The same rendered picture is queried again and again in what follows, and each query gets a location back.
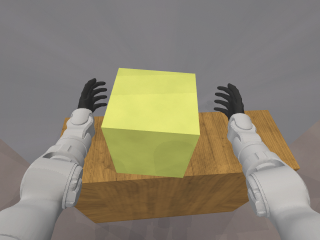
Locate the left robot forearm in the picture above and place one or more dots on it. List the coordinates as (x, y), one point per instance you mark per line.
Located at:
(75, 142)

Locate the robot right hand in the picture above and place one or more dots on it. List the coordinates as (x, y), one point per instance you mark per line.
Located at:
(234, 104)

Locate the robot left upper arm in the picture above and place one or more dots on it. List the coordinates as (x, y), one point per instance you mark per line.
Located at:
(50, 187)

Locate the pedestal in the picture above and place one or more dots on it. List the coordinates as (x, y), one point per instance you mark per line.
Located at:
(213, 182)

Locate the robot right upper arm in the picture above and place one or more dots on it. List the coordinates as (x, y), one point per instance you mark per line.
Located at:
(278, 194)

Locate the robot left hand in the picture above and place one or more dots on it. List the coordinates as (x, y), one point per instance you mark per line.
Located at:
(87, 98)

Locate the carton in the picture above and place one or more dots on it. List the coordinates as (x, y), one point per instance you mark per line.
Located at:
(151, 124)

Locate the right robot forearm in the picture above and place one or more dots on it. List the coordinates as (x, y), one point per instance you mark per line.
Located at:
(251, 152)

